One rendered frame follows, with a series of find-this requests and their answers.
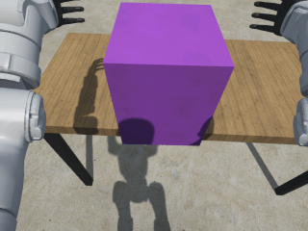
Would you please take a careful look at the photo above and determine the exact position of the robot left hand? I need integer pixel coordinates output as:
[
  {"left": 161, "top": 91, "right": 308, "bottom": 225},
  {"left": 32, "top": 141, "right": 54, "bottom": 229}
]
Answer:
[{"left": 52, "top": 0, "right": 86, "bottom": 28}]

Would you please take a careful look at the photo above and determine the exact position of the robot left upper arm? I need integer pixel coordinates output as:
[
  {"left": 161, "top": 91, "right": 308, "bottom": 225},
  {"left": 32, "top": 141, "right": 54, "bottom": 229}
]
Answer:
[{"left": 0, "top": 88, "right": 46, "bottom": 231}]

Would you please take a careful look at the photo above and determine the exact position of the carton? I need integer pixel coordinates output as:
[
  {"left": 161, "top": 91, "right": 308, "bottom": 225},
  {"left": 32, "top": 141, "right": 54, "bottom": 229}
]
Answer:
[{"left": 103, "top": 2, "right": 235, "bottom": 146}]

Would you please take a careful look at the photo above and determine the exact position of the robot left forearm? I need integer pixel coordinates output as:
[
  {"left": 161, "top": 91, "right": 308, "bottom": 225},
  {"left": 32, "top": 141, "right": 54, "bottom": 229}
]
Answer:
[{"left": 0, "top": 0, "right": 59, "bottom": 90}]

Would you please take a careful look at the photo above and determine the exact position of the table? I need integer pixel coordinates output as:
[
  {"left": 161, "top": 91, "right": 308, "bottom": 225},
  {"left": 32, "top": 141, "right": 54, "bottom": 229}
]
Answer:
[{"left": 32, "top": 32, "right": 308, "bottom": 195}]

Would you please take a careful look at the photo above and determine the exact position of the robot right upper arm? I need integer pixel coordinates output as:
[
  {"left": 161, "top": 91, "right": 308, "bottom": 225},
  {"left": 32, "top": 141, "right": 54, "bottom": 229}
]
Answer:
[{"left": 293, "top": 95, "right": 308, "bottom": 147}]

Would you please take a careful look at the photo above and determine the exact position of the robot right hand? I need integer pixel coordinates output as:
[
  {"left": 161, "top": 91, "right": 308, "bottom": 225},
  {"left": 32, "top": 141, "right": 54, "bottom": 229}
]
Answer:
[{"left": 249, "top": 0, "right": 307, "bottom": 37}]

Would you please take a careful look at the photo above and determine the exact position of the robot right forearm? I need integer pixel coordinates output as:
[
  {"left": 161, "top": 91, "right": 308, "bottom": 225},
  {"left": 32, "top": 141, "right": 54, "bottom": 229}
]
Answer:
[{"left": 280, "top": 0, "right": 308, "bottom": 97}]

